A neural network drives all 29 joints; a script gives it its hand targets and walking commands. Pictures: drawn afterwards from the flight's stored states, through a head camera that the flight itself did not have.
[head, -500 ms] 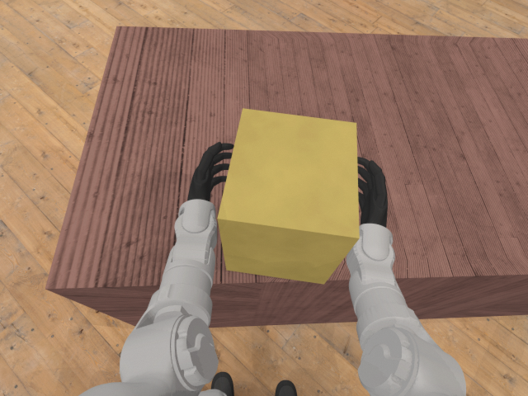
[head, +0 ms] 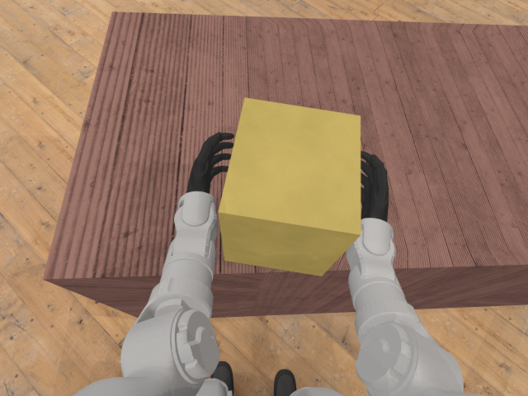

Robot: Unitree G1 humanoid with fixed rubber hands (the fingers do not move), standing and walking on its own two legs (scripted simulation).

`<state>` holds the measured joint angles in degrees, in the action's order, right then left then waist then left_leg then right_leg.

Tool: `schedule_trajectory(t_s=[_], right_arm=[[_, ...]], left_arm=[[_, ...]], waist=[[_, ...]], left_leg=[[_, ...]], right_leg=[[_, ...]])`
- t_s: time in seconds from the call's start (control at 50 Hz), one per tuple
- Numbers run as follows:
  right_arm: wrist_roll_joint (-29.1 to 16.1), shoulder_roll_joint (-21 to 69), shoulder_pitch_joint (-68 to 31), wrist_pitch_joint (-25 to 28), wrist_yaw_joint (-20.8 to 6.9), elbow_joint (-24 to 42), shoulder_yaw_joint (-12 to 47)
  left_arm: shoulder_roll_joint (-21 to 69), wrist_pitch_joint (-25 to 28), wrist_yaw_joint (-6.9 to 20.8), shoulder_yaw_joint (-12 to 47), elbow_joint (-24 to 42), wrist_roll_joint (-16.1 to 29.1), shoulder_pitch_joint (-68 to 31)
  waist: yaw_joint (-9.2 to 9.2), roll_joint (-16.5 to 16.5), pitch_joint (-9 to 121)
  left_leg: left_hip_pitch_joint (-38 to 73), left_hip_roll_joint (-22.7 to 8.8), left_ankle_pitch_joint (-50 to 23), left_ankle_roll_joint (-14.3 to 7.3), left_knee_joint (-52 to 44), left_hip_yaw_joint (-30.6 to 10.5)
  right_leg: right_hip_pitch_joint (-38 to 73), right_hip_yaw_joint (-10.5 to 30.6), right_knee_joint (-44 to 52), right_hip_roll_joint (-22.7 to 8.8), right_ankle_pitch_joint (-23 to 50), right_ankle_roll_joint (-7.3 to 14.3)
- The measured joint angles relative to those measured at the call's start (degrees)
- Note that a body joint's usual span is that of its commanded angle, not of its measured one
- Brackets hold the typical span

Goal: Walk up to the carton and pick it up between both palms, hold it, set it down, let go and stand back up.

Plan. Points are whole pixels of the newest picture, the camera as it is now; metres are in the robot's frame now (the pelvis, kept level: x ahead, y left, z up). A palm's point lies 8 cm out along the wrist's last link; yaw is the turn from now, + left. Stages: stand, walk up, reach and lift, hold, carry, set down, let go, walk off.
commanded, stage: set down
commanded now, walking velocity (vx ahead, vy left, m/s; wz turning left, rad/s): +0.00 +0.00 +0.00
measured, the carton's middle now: (286, 194) +0.41 -0.03 -0.02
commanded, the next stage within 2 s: none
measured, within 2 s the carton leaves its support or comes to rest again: neither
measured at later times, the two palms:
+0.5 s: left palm (200, 185) +0.41 +0.11 +0.00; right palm (370, 210) +0.37 -0.16 +0.00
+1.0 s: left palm (170, 183) +0.42 +0.16 -0.01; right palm (368, 218) +0.37 -0.16 -0.02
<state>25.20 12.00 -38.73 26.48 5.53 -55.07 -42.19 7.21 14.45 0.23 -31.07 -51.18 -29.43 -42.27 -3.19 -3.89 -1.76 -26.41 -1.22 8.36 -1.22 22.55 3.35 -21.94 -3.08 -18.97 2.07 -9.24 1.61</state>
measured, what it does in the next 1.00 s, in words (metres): stands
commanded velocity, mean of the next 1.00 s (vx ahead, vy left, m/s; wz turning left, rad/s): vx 0.00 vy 0.00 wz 0.00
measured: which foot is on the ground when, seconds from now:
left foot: down 0.00-1.00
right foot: down 0.00-1.00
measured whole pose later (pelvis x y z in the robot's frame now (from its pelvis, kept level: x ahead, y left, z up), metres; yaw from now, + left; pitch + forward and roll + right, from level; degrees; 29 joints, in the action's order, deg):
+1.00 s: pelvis -0.02 +0.02 -0.03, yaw -2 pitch +20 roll -4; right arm 4.9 -1.4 -46.6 23.3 8.6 -75.9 -17.6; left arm -9.6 22.5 -6.3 -10.6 -73.5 -3.3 -49.9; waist -3.9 -0.1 7.8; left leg -45.7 -3.3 13.8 -1.8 39.4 3.4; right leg -40.2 -3.1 -33.1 3.2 -12.9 0.8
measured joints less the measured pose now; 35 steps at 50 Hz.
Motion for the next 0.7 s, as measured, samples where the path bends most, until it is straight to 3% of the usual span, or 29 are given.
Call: schedule_trajectory(t_s=[0.3,0.48,0.58,0.7], right_arm=[[1.7,0.4,-0.9,-0.4,-0.2,0.7,-1.3],[1.8,-1.1,-3.2,-2.0,1.1,-3.4,-1.3],[1.6,-3.6,-4.3,-2.8,2.5,-7.9,1.8],[-3.8,-7.3,-5.6,-2.6,3.0,-14.0,8.6]], left_arm=[[-0.3,0.4,-0.2,-0.4,0.0,-0.8,-0.8],[-2.4,-0.1,-3.2,-0.1,-4.1,-0.6,-2.8],[-4.6,0.2,-5.5,2.6,-8.7,3.0,-3.8],[-7.6,2.6,-7.0,7.3,-14.6,8.9,-4.2]], waist=[[0.00,0.0,0.2],[-0.13,0.0,0.5],[-0.35,0.1,2.8],[-0.72,0.7,5.8]], left_leg=[[-2.2,-0.1,0.5,-0.1,2.0,0.0],[-4.0,-0.5,1.5,-0.1,4.6,0.1],[-7.6,-1.0,2.2,-0.1,6.7,0.1],[-12.2,-1.6,3.2,-0.1,9.8,0.1]], right_leg=[[-2.5,0.0,-2.7,0.0,-0.8,0.1],[-4.4,0.0,-5.3,0.2,-1.8,0.2],[-7.7,0.0,-6.6,0.6,-2.1,0.4],[-12.0,0.0,-8.8,1.0,-2.6,0.3]])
